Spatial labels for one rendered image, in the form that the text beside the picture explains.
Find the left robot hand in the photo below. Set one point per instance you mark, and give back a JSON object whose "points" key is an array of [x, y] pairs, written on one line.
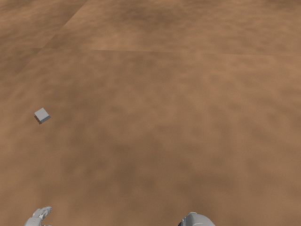
{"points": [[38, 217]]}

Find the small box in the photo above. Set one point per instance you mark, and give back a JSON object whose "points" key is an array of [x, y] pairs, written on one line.
{"points": [[42, 115]]}

